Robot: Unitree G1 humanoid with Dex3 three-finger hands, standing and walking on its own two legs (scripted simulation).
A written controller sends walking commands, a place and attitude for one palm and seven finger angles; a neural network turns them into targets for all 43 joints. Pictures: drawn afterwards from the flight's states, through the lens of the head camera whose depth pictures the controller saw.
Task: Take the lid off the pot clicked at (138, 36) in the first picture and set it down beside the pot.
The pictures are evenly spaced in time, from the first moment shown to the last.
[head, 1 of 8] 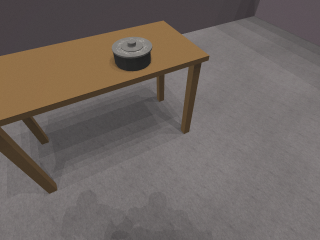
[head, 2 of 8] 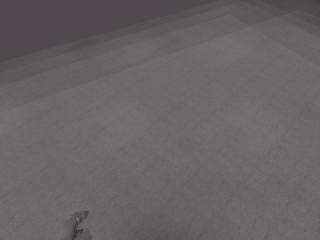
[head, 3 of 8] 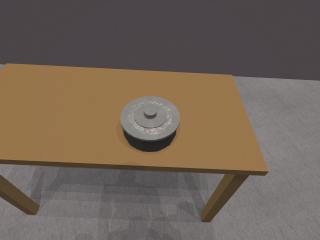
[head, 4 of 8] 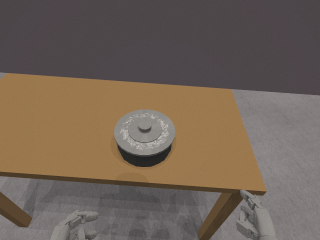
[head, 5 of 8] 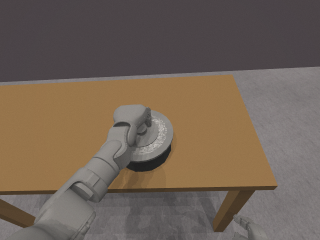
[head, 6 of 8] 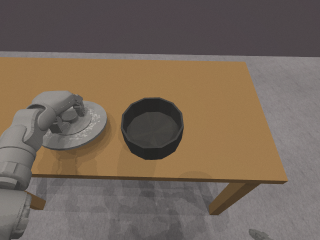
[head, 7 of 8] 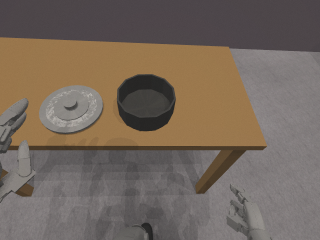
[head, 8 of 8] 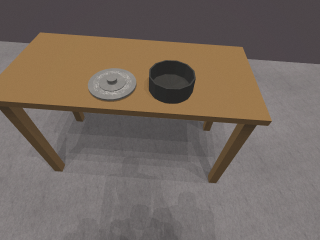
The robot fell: no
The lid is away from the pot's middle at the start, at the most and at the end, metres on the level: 0.00 0.25 0.25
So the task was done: yes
